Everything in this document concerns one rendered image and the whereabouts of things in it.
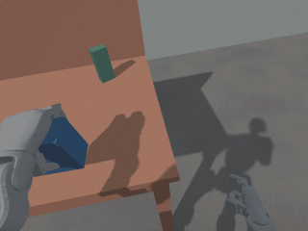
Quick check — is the table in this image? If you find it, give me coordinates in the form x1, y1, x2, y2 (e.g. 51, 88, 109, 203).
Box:
0, 0, 180, 231

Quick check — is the sponge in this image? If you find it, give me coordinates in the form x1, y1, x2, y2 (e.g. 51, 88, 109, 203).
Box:
38, 116, 89, 175

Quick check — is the robot left hand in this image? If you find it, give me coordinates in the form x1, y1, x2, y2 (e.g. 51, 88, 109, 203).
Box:
0, 103, 68, 177

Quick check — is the right robot forearm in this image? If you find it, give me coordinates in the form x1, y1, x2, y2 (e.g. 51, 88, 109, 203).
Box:
245, 207, 277, 231

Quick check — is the left robot forearm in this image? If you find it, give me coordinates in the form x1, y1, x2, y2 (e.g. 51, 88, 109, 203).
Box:
0, 150, 37, 231

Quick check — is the robot right hand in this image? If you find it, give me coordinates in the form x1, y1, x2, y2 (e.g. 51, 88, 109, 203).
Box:
226, 174, 264, 216

